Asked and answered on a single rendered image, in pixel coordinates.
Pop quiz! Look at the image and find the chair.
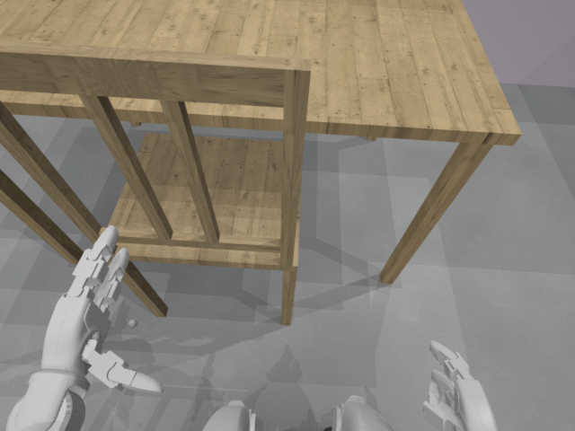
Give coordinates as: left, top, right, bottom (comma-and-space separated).
0, 40, 312, 325

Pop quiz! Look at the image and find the robot thigh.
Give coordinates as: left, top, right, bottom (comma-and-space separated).
202, 406, 257, 431
332, 401, 393, 431

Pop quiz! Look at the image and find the robot left hand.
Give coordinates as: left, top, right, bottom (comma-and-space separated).
41, 225, 164, 394

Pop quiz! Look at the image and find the robot left thigh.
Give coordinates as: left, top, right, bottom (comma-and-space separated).
202, 406, 257, 431

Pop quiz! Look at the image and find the left robot forearm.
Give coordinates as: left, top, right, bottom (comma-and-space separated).
6, 369, 90, 431

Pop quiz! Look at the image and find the robot right thigh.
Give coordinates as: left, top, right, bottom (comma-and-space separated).
332, 401, 393, 431

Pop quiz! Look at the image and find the table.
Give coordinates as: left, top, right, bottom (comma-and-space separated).
0, 0, 522, 284

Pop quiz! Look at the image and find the robot right hand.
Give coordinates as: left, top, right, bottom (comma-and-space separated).
423, 340, 498, 431

